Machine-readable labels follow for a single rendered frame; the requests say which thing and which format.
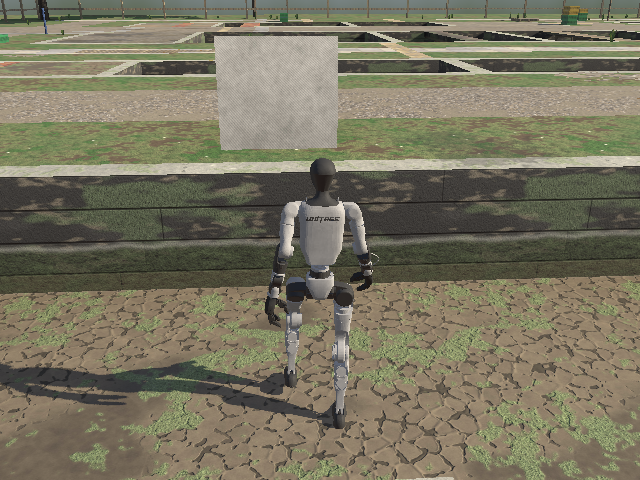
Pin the robot left hand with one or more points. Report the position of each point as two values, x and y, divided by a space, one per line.
269 310

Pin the robot right foot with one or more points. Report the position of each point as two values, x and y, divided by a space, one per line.
339 420

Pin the robot right hand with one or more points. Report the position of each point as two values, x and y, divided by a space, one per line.
359 276

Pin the robot right forearm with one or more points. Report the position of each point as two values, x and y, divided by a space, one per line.
365 262

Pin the robot left forearm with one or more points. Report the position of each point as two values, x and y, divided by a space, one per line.
278 274

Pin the robot right upper arm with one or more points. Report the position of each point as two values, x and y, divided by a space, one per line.
353 212

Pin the robot left upper arm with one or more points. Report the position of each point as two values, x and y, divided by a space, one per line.
290 211

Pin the humanoid robot head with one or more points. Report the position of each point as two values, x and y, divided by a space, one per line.
322 172

